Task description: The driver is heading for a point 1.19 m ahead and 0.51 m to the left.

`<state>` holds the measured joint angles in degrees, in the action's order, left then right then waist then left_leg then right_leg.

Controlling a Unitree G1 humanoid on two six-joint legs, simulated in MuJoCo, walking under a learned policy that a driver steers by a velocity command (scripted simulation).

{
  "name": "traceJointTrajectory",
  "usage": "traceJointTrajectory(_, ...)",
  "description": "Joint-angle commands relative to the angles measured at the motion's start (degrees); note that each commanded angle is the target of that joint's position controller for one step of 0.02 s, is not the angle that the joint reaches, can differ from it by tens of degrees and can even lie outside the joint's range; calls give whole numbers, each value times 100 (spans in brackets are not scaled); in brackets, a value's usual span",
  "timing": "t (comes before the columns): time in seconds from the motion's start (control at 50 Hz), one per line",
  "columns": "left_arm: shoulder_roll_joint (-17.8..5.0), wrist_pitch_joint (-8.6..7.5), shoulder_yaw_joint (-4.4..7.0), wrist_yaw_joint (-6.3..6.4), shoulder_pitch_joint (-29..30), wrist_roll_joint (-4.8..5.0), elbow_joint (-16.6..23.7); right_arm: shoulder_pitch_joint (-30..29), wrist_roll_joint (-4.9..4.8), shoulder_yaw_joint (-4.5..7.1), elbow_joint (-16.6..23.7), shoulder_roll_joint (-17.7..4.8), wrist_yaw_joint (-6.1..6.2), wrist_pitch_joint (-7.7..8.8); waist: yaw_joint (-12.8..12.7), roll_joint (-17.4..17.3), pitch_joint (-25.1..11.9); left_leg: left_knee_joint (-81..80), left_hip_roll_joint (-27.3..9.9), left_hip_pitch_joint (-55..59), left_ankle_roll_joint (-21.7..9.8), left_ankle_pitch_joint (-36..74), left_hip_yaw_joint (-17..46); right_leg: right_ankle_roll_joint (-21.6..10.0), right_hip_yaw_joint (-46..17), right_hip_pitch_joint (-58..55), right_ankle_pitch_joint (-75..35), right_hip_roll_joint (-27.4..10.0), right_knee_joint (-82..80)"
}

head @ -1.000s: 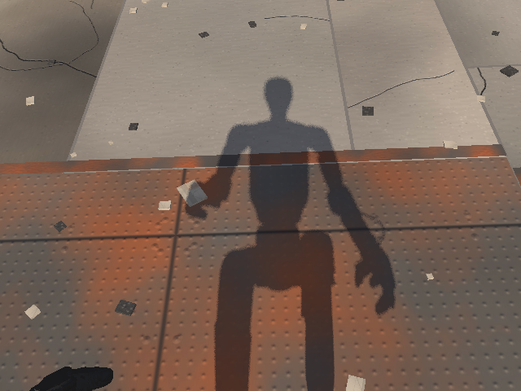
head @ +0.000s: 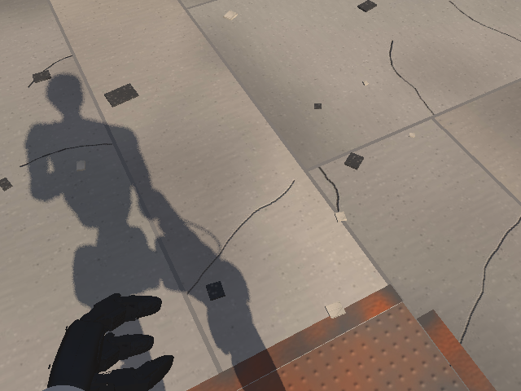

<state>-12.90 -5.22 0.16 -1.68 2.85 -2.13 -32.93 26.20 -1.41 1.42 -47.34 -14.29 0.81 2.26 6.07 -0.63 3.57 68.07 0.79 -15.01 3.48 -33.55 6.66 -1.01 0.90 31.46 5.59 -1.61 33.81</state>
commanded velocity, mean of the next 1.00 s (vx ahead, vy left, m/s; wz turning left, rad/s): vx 0.08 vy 0.00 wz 0.71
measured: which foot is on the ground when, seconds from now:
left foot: up 0.00-0.28, down 0.30-0.76, up 0.78-1.00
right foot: down 0.00-0.32, up 0.34-0.74, down 0.76-1.00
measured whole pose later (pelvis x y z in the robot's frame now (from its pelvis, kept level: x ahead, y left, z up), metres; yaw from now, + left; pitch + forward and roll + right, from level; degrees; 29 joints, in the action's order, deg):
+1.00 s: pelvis +0.19 +0.01 +0.03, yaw +43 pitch +1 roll +1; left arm -14.7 0.7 2.5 0.8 -9.2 -0.4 -45.2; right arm 10.5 -0.4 4.0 -34.1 -19.0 1.4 -3.1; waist -1.7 -2.3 3.1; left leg 52.8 2.4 -22.7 4.9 -25.6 7.7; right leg -1.2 -2.3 14.9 11.7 0.4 25.9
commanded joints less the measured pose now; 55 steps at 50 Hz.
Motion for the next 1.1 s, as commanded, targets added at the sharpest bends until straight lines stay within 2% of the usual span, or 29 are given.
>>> traceJointTrajectory(0.02,-601,179,296,142,-1206,176,-85,88,-18,299,592,-849,148,-163,-720,717,-1742,1231,-548,-2531,231,360,-274,-1444,-1546,-3487,-3441,-1901,-845)
traceJointTrajectory(0.06,-605,197,336,158,-541,70,-164,267,-61,291,661,-452,163,-452,-231,988,-1058,696,-782,-1682,286,432,-351,-1256,-809,-1755,-2198,-1782,-1561)
traceJointTrajectory(0.08,-660,167,371,160,-305,46,-194,117,-46,285,766,-354,173,-521,-163,952,-823,287,-827,-1513,278,559,-452,-1251,-508,-1297,-1929,-1763,-1801)
traceJointTrajectory(0.12,-902,109,476,204,-120,52,-298,-216,45,317,931,-411,137,-548,-136,793,-828,-605,-926,-1209,143,1337,-491,-1232,-83,-1104,-1819,-1785,-1927)
traceJointTrajectory(0.18,-1049,126,547,257,36,192,-404,-494,56,360,956,-555,-63,-556,-172,686,-1011,-1762,-826,-593,-125,2613,-657,-1066,497,-1294,-1351,-1715,-1858)
traceJointTrajectory(0.28,-1272,308,646,213,-116,419,-662,-1008,81,560,1277,-1002,-220,-675,-188,377,-741,-2935,-522,-250,-597,2434,-1080,-569,849,-1786,-311,-1822,-1067)
traceJointTrajectory(0.3,-1159,360,630,204,-282,444,-761,-905,127,633,1256,-1118,-177,-665,-173,123,-707,-3252,-375,19,-770,2554,-1049,-327,1001,-1733,55,-1615,-489)
traceJointTrajectory(0.32,-1027,439,611,177,-615,345,-856,-602,165,791,1224,-1563,-93,-630,-149,-921,-525,-3887,-641,515,-1103,4366,-244,69,1316,-1166,939,-1089,888)
traceJointTrajectory(0.34,-901,505,557,175,-778,106,-620,-765,158,915,1451,-2311,-21,-574,-522,-2535,-332,-4497,-1653,1183,-2018,5348,2044,599,1222,617,3371,-57,2799)
traceJointTrajectory(0.36,-1019,512,555,218,-459,44,-498,-699,309,824,1589,-2144,-121,-362,-286,-1781,-1095,-4939,-1954,1223,-2441,4002,2990,511,-164,979,3419,232,3672)
traceJointTrajectory(0.38,-1123,494,582,245,-216,186,-462,-815,279,780,1612,-2008,-178,-211,-282,-1137,-1065,-5105,-1876,1185,-2265,3365,2686,311,-471,1135,2934,183,3772)
traceJointTrajectory(0.4,-1103,471,594,288,-233,218,-519,-1050,157,745,1641,-1846,-145,-159,-440,-688,-958,-5057,-1650,1080,-1969,2938,2409,185,-616,1156,2412,91,3539)
traceJointTrajectory(0.42,-1171,455,614,329,-270,154,-583,-1306,53,683,1718,-1660,-81,-190,-544,-565,-932,-4978,-1536,947,-1782,2868,2202,167,-714,1101,2063,16,3250)
traceJointTrajectory(0.48,-1071,403,603,287,-321,150,-711,-1653,130,609,1964,-1471,127,-329,-694,-545,-1208,-4798,-1082,624,-1541,3547,1691,272,-719,388,1459,245,2496)
traceJointTrajectory(0.54,-851,401,516,239,-257,218,-763,-1515,73,659,2007,-1539,201,-395,-613,-421,-1298,-4677,-958,707,-1566,3626,1833,449,-814,161,1321,478,1587)
traceJointTrajectory(0.62,-909,423,521,185,-283,256,-806,-1606,71,677,2102,-1521,185,-485,-555,-710,-1141,-4699,-796,354,-1485,2901,2227,498,-906,-297,1164,617,839)
traceJointTrajectory(0.72,-1017,351,558,93,-692,218,-898,-1777,79,564,2127,-1295,95,-531,-592,-949,-1187,-4239,-686,190,-1335,3301,2307,294,-662,-1313,819,412,-305)
traceJointTrajectory(0.74,-1033,341,575,79,-835,192,-933,-1792,56,530,2110,-1226,84,-540,-670,-864,-1131,-4072,-528,1,-1191,3056,2223,181,-610,-1741,297,305,-896)
traceJointTrajectory(0.76,-1264,354,624,100,-854,110,-889,-1577,83,465,2068,-1033,73,-539,-568,-313,-1100,-3537,-173,-342,-928,2026,1887,-74,-1228,-2149,61,-376,-1314)
traceJointTrajectory(0.78,-1719,417,681,149,-602,28,-782,-1213,116,398,2089,-848,63,-513,-190,1177,-856,-2458,790,-1166,-560,213,818,-761,-2484,-2358,-721,-1399,-1662)
traceJointTrajectory(0.8,-1637,402,682,162,-755,-69,-790,-1422,183,520,2151,-1293,75,-428,-426,1583,-713,-1093,744,-1616,-269,-341,520,-1557,-3514,-1987,-683,-2070,-1891)
traceJointTrajectory(0.82,-1405,384,610,192,-599,10,-694,-1419,154,620,2016,-1591,77,-406,-418,1038,-633,-433,516,-1634,-175,29,632,-1552,-3155,-1892,-433,-1923,-1771)
traceJointTrajectory(0.84,-1213,399,554,223,-444,111,-679,-1436,137,627,1883,-1546,79,-435,-396,723,-538,-205,472,-1593,-84,371,592,-1283,-2559,-1852,-212,-1521,-1666)
traceJointTrajectory(0.86,-1121,413,509,245,-442,190,-666,-1436,150,576,1808,-1341,97,-477,-438,629,-512,-49,471,-1663,-1,581,560,-1106,-2242,-1976,-64,-1263,-1616)
traceJointTrajectory(0.9,-1063,452,443,276,-605,208,-739,-1479,110,455,1781,-1024,75,-488,-522,612,-491,-80,457,-1608,109,787,402,-1104,-1826,-2107,-470,-1038,-1590)
traceJointTrajectory(0.98,-1058,538,416,270,-855,175,-843,-1768,107,259,1794,-644,56,-428,-736,1071,-693,-2031,60,-922,194,754,-138,-1064,-1345,-2511,-647,-819,-1459)
traceJointTrajectory(1.04,-1269,597,457,247,-1105,211,-928,-1700,55,275,1633,-745,57,-409,-850,1210,-756,-3385,34,-235,151,1077,-476,-1110,-1441,-2524,-1017,-939,-1294)
traceJointTrajectory(1.08,-1172,586,402,230,-1154,302,-1004,-1387,88,276,1392,-716,62,-402,-653,1050,-729,-4851,82,510,-45,2222,-557,-915,-1343,-2313,-1248,-850,-1095)
traceJointTrajectory(1.1,-1098,528,369,215,-1336,303,-1070,-1406,140,279,1399,-851,78,-397,-703,863,-797,-5003,-139,1009,-221,2761,-243,-644,-1312,-2009,-1092,-802,-1070)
